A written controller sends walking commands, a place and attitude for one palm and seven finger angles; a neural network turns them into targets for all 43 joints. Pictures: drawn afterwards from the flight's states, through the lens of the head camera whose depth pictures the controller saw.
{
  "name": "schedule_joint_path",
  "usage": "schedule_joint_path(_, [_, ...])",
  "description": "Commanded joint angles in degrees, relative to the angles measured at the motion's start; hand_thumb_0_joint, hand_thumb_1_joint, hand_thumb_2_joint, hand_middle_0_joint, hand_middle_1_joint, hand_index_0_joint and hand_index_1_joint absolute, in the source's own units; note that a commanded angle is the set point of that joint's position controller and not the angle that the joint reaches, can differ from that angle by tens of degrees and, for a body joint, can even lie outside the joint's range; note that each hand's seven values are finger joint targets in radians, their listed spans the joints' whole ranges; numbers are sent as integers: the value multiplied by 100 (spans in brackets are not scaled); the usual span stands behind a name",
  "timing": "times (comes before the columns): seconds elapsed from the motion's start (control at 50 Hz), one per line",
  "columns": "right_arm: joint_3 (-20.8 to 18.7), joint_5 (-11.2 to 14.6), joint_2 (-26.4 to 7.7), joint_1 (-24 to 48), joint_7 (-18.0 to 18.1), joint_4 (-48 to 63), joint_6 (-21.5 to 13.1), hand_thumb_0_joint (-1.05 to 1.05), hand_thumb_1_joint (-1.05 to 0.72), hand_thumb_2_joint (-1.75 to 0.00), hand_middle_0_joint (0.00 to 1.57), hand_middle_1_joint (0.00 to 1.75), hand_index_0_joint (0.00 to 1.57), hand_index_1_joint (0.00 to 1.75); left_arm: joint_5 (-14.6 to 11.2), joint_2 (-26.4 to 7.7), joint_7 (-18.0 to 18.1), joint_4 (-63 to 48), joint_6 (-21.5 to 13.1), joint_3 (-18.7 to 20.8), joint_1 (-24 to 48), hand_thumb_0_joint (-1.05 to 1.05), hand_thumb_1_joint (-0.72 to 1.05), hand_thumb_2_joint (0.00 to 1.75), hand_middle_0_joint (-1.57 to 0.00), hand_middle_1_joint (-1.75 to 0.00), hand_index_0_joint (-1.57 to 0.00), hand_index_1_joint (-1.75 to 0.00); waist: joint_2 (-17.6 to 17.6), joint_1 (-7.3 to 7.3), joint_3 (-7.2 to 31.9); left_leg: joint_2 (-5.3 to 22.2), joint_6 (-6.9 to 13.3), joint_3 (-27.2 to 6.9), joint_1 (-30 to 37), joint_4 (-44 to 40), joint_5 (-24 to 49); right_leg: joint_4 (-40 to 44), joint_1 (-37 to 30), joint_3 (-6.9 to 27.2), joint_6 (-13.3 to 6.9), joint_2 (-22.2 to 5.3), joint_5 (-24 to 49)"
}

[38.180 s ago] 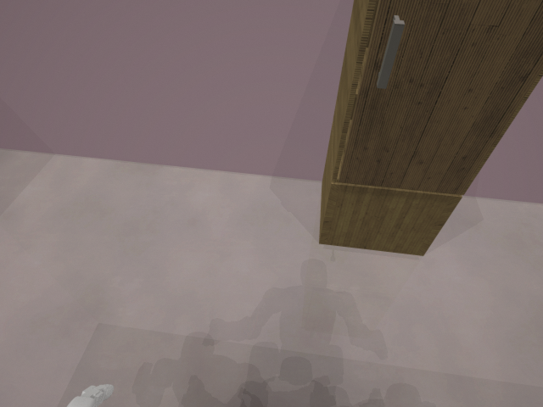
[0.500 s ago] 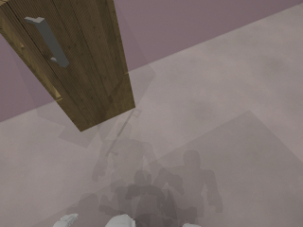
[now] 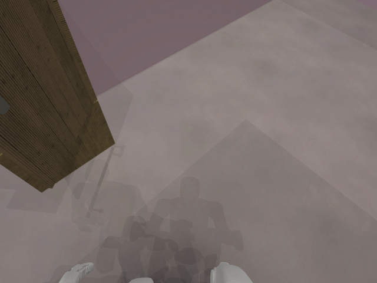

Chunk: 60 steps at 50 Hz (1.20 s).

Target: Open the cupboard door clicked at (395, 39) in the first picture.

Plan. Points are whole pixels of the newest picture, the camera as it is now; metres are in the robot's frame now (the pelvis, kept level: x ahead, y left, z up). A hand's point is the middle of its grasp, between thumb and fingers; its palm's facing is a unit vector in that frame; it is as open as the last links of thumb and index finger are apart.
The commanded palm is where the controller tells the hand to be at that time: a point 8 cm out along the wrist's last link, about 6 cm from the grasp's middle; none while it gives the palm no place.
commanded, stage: walk to a spot facing it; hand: left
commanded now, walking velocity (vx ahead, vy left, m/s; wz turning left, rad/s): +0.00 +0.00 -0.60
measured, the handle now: out of the picture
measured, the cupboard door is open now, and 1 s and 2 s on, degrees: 38 38 38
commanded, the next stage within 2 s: turn to face it in 1.68 s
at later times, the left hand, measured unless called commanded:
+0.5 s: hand (122, 250) +0.19 +0.18 -0.19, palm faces -0.25 -0.95 -0.18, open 7.3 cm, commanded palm none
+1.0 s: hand (220, 136) +0.55 -0.07 -0.17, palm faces -0.62 -0.76 -0.18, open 7.3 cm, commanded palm none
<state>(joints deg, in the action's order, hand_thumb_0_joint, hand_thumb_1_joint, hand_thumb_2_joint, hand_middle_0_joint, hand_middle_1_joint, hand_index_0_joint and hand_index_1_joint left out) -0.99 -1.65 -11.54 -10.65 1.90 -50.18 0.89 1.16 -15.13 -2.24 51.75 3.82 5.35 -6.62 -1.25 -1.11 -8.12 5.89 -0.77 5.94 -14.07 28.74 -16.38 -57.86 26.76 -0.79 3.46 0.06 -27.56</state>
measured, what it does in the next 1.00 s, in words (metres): walks ahead, turning right: right foot, then left foot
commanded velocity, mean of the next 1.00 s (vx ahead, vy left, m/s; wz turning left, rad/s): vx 0.31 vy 0.00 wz -0.54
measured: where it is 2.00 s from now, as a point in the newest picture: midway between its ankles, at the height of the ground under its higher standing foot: (257, 182)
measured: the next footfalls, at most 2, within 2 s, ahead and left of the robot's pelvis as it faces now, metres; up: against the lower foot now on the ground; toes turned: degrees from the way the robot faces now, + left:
right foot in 0.14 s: +0.03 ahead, -0.14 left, +0.00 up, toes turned -9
left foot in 0.50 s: +0.22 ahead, +0.08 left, +0.00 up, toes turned -14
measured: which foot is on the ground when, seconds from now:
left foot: down 0.00-0.14, up 0.16-0.48, down 0.50-0.98, up 1.00-1.00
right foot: up 0.00-0.12, down 0.14-0.50, up 0.52-0.96, down 0.98-1.00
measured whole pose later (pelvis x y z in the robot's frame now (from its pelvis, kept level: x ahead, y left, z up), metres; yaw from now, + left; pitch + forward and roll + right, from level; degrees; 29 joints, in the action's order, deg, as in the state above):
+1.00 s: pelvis +0.31 -0.12 -0.03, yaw -36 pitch +1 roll +0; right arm -0.3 -0.3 -9.2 -29.1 0.3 -62.4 -0.7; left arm 1.3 -12.7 -2.7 51.2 -2.4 3.7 -1.3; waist -1.1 2.8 -6.5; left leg 8.4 -3.1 14.4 -3.7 51.7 -28.0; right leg -37.6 24.8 -8.0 -7.9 2.0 -14.0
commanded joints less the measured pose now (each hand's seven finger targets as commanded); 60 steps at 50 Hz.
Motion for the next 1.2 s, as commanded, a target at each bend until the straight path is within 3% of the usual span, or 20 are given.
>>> schedule_joint_path(0.0, [-415, -26, -1320, -466, 70, 253, -87, 0, -90, -90, 20, 30, 20, 30, 1, -197, -29, -493, -173, -28, 95, 0, 90, 90, -20, -30, -20, -30, 1349, 326, 1185, 1215, 700, -362, 1236, -342, 3360, 1344, -285, -425, -65, 6, 104])
schedule_joint_path(0.08, [-458, 69, -1319, -238, -12, 288, -41, 0, -90, -90, 20, 30, 20, 30, 4, -533, 31, -219, -260, 54, -770, 0, 90, 90, -20, -30, -20, -30, 625, -175, 1376, 992, 127, 77, 193, 886, 2003, 3530, -2262, -260, -371, -121, 1932])
schedule_joint_path(0.1, [-365, 145, -838, -124, -72, 496, -32, 0, -90, -90, 20, 30, 20, 30, 78, -1210, 118, -96, -335, 189, -1207, 0, 90, 90, -20, -30, -20, -30, -1326, -399, 1550, 250, -202, 563, -1300, 2155, -459, 4096, -3344, 1710, -901, -1499, 2665])
schedule_joint_path(0.12, [-289, 110, -780, 351, -73, 703, 2, 0, -90, -90, 20, 30, 20, 30, 15, -1617, 194, 9, -319, 270, -1455, 0, 90, 90, -20, -30, -20, -30, -1932, -631, 1297, -208, -318, 55, -2376, 3286, -2485, 4092, -3322, 2947, -1566, -2307, 3225])
schedule_joint_path(0.16, [-338, 108, -869, 550, -114, 640, 6, 0, -90, -90, 20, 30, 20, 30, 5, -1194, 294, -132, -326, 217, -1059, 0, 90, 90, -20, -30, -20, -30, -1324, -411, 646, 97, -246, -684, -2860, 3827, -1549, 4361, -2662, 2746, -1664, -1877, 1121])
schedule_joint_path(0.24, [-356, 63, -700, 404, -237, 409, -28, 0, -90, -90, 20, 30, 20, 30, 10, -953, 257, -223, -469, 132, -615, 0, 90, 90, -20, -30, -20, -30, -614, -32, 781, -19, -396, -391, -1955, 3144, -610, 4207, -2064, 1805, -1438, -1283, 1801])
schedule_joint_path(0.36, [-360, 94, -647, 585, -270, 505, -202, 0, -90, -90, 20, 30, 20, 30, 36, -1044, 166, -73, -549, 184, -814, 0, 90, 90, -20, -30, -20, -30, -935, -104, 624, -324, -352, -267, -1514, 1608, -518, 4218, -2039, 2072, -1486, -1148, 1367])
schedule_joint_path(0.42, [-363, 104, -704, -121, -193, 287, -341, 0, -90, -90, 20, 30, 20, 30, 5, -975, 153, -98, -550, 195, -486, 0, 90, 90, -20, -30, -20, -30, -618, 311, 821, -527, -301, -117, 62, 193, -14, 3628, -1373, 1939, -1254, -866, 1484])
schedule_joint_path(0.44, [-402, 85, -918, -703, -117, 67, -398, 0, -90, -90, 20, 30, 20, 30, -18, -730, 132, -151, -555, 147, -373, 0, 90, 90, -20, -30, -20, -30, -57, 576, 998, -398, -228, -186, 1282, -382, 110, 2953, -679, 1643, -1012, -490, 1621])
schedule_joint_path(0.48, [-583, -95, -1901, -2003, -2, -138, -453, 0, -90, -90, 20, 30, 20, 30, -86, -169, 48, -417, -566, 1, -377, 0, 90, 90, -20, -30, -20, -30, 2344, 981, 1655, 2357, 839, -3649, 2671, -1513, -1135, -423, 1295, 255, -427, 486, -835])
schedule_joint_path(0.5, [-536, -70, -1797, -1834, 5, -55, -403, 0, -90, -90, 20, 30, 20, 30, -17, -342, 24, -525, -595, 21, 18, 0, 90, 90, -20, -30, -20, -30, 1318, 947, 1188, 2545, 1182, -3653, 2219, -1586, -996, -1060, 1573, 593, -464, -84, -517])
schedule_joint_path(0.62, [-237, 10, -820, -1185, 9, -93, -563, 0, -90, -90, 20, 30, 20, 30, 69, 42, -170, -199, -399, -42, -118, 0, 90, 90, -20, -30, -20, -30, 967, 231, 519, 1191, 370, -476, 1395, -1423, 2331, -1233, 1504, 60, -226, -468, 1319])
schedule_joint_path(0.78, [-167, -41, -716, -1906, -15, -512, -518, 0, -90, -90, 20, 30, 20, 30, 51, 259, -175, -467, -389, -185, 1003, 0, 90, 90, -20, -30, -20, -30, 905, 489, 211, 1197, 367, 540, 1737, -1427, 3439, 1129, 1209, -595, -425, -339, 1910])
schedule_joint_path(0.88, [-194, 0, -1057, -1712, 6, -631, -473, 0, -90, -90, 20, 30, 20, 30, 28, -29, -76, -217, -470, -90, 77, 0, 90, 90, -20, -30, -20, -30, 1081, -85, 802, 1360, 292, 881, 1941, -29, 6695, 1915, -582, -971, -946, 289, 1301])
schedule_joint_path(0.92, [-197, 100, -1090, -1178, -57, -484, -475, 0, -90, -90, 20, 30, 20, 30, 71, -450, 0, 285, -569, 77, -1596, 0, 90, 90, -20, -30, -20, -30, 800, -932, 1537, 1032, 34, 1094, 577, 2176, 5680, 2616, -3126, -698, -1274, 158, 1795])
schedule_joint_path(0.94, [-122, 233, -640, -1267, -106, -295, -486, 0, -90, -90, 20, 30, 20, 30, 77, -1149, 82, 394, -621, 240, -2172, 0, 90, 90, -20, -30, -20, -30, -666, -1087, 2165, 45, -199, 995, -1456, 4365, 436, 3067, -4719, 2043, -2008, -1604, 2054])
schedule_joint_path(0.96, [-143, 258, -548, -1011, -94, -154, -481, 0, -90, -90, 20, 30, 20, 30, -91, -1450, 149, 399, -587, 272, -2056, 0, 90, 90, -20, -30, -20, -30, -1104, -866, 2226, -315, -183, 72, -2478, 5717, -1839, 3896, -4668, 3658, -2305, -2432, 2443])
schedule_joint_path(1.0, [-240, 141, -551, -655, -111, -180, -431, 0, -90, -90, 20, 30, 20, 30, -117, -852, 256, 175, -580, 111, -1013, 0, 90, 90, -20, -30, -20, -30, -287, -316, 653, 308, -141, -610, -2563, 5226, -654, 4335, -2687, 2465, -1735, -2045, 2025])
schedule_joint_path(1.08, [-195, 33, -252, -1077, -153, -499, -202, 0, -90, -90, 20, 30, 20, 30, -36, -421, 221, 154, -792, -60, -577, 0, 90, 90, -20, -30, -20, -30, -255, 364, 568, 341, -291, -460, -1500, 3687, -238, 4508, -1234, 1000, -1459, -1273, 3018])
schedule_joint_path(1.18, [-225, 40, -194, -335, -236, -291, -249, 0, -90, -90, 20, 30, 20, 30, -63, -307, 176, 471, -897, -17, -1152, 0, 90, 90, -20, -30, -20, -30, -486, 148, 852, 142, -352, -297, -2131, 2683, 495, 4312, -2246, 889, -1353, -930, 3756])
